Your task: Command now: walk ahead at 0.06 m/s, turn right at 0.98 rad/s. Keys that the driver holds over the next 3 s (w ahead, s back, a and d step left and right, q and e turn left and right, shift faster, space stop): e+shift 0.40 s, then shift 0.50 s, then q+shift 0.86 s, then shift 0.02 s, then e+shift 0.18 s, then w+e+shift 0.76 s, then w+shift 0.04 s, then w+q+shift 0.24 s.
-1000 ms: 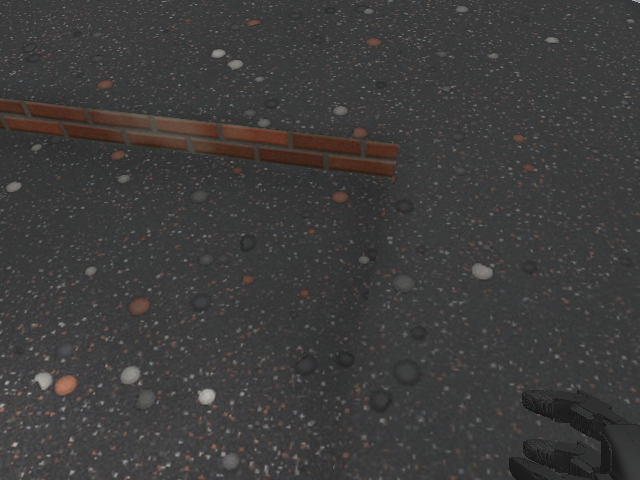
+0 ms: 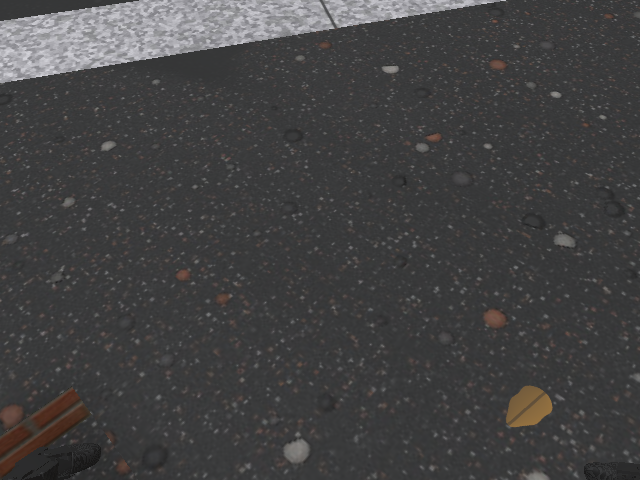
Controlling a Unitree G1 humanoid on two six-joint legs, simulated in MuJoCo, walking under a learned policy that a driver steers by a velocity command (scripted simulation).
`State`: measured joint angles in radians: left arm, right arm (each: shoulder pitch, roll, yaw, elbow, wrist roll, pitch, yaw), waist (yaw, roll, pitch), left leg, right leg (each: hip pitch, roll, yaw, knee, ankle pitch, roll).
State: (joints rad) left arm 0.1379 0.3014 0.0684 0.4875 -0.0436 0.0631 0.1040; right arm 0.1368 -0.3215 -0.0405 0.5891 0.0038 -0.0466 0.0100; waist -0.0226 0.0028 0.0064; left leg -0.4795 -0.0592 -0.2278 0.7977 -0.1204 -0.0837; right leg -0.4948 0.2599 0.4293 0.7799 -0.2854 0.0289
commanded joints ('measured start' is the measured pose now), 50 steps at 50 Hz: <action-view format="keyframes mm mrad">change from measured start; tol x32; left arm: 1 -74 27 12 -97 -6 13 3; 50 -44 -95 -41 91 50 -104 -49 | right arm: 1 42 -30 -20 4 6 5 28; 50 133 -19 -24 -13 4 112 -85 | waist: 1 5 -104 -89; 10 84 214 -51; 50 24 -150 -51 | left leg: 1 258 63 10 -426 318 19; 4 518 140 96 -713 805 -26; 7 806 529 -3 -194 1597 159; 13 255 381 129 -492 148 275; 38 404 381 469 -610 426 280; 42 -3 60 264 359 -495 85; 50 -238 -12 143 847 -153 85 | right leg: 1 -23 -110 168 8 73 -122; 6 -591 55 -242 1041 -605 18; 11 -765 -260 -305 1679 -336 144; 31 -800 -347 -331 1134 -252 108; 35 -407 -347 -489 569 -553 1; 38 -53 -250 -561 311 -167 -61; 39 -2 -280 -298 314 136 -168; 42 107 -506 253 -221 -323 -375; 50 -31 -574 -15 -75 -55 -227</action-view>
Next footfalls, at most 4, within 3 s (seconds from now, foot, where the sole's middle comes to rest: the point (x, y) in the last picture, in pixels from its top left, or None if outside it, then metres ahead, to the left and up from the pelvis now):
0.10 left None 0.04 0.19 -0.89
0.76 right None -0.02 -0.14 -0.74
1.36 left None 0.08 0.19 -0.89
2.12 right None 0.14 -0.02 -0.74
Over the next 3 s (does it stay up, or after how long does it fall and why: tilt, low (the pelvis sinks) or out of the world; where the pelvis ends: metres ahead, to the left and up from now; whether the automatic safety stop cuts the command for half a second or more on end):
stays up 0.78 -0.19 -0.01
